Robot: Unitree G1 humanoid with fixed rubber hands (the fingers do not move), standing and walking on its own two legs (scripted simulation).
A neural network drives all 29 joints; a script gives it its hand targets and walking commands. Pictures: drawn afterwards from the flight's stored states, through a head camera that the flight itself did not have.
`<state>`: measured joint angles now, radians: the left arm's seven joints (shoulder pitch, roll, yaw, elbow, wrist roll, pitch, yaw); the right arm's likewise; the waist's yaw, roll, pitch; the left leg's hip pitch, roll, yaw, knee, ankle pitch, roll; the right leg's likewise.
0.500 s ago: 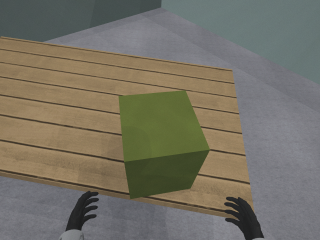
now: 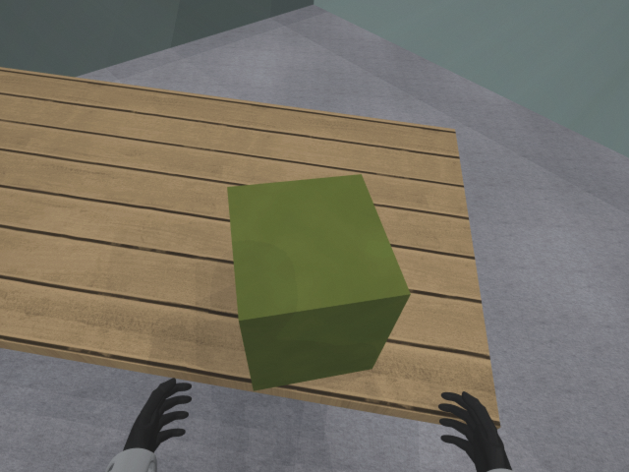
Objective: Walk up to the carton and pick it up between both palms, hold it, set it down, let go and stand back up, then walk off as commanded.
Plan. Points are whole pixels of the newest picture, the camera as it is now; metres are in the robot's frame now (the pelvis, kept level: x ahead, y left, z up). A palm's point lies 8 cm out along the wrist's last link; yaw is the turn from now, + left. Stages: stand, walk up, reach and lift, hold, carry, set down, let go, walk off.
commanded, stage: set down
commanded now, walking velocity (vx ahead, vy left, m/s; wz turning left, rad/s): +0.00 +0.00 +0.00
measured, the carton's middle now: (305, 285) +0.38 +0.03 -0.04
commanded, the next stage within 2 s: let go in 0.10 s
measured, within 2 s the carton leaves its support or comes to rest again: neither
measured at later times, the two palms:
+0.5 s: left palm (143, 441) +0.16 +0.22 -0.08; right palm (488, 465) +0.16 -0.22 -0.08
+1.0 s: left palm out of the picture +0.09 +0.30 -0.11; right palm out of the picture +0.10 -0.27 -0.08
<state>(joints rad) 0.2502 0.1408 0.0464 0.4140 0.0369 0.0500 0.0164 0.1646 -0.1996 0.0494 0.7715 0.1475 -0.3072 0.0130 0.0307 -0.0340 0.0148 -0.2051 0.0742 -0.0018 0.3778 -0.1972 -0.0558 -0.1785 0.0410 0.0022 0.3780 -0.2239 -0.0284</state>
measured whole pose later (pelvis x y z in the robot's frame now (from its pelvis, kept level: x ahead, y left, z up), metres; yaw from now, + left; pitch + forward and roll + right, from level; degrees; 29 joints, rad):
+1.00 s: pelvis +0.00 +0.02 +0.00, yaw +0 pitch +0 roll -2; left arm 0.22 0.33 0.05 0.84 0.04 -0.01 -0.01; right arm 0.26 -0.34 -0.02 0.77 0.02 -0.04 -0.01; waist 0.02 -0.03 -0.05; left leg -0.23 0.07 0.00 0.48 -0.25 -0.04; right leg -0.17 0.04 0.00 0.40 -0.23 -0.02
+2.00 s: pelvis -0.02 +0.02 +0.00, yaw +0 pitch -1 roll -2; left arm 0.21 0.33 0.04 1.03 0.04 -0.02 -0.01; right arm 0.20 -0.34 -0.02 0.92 0.02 -0.03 -0.01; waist 0.02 0.00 -0.03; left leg -0.23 0.07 0.00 0.47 -0.23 -0.04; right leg -0.17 0.04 0.00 0.40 -0.21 -0.02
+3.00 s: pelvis -0.02 +0.01 +0.00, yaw +0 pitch -1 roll -1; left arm 0.19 0.33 0.04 1.06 0.04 -0.02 -0.01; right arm 0.16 -0.35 -0.02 0.98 0.02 -0.02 -0.01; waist 0.02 0.01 0.00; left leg -0.22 0.07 0.00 0.45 -0.21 -0.04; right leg -0.17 0.04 0.00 0.40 -0.21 -0.02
